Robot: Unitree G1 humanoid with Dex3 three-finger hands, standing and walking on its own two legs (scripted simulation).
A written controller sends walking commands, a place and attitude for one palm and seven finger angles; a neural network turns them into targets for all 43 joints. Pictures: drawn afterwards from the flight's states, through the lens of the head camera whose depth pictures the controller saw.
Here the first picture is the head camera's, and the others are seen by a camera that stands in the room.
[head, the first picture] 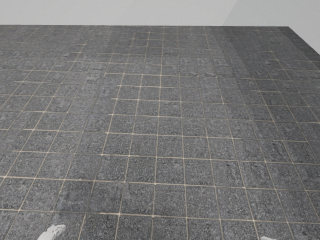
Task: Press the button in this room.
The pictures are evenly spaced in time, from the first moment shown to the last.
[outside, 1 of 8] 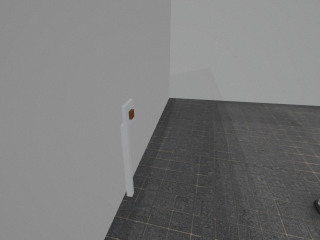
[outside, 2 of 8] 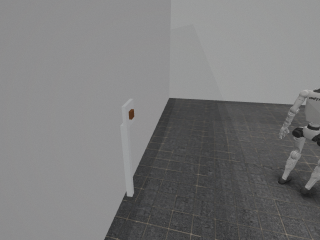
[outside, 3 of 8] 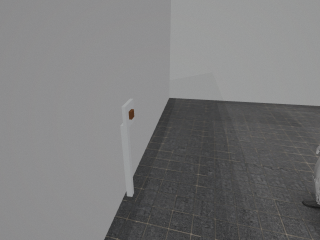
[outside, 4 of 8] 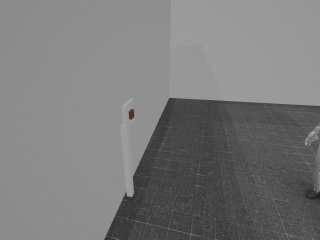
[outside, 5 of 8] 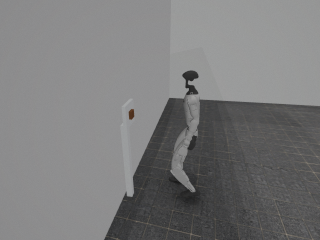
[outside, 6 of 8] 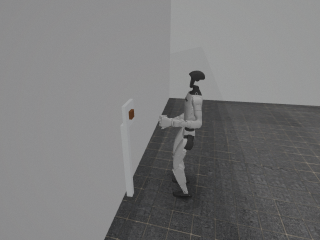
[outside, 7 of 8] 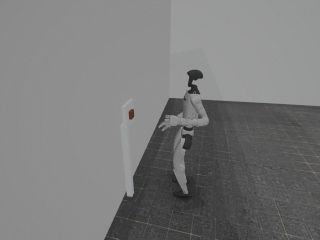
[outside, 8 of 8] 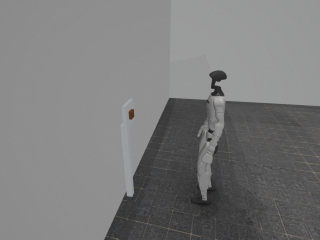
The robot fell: no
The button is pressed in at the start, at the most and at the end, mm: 0 13 0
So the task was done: yes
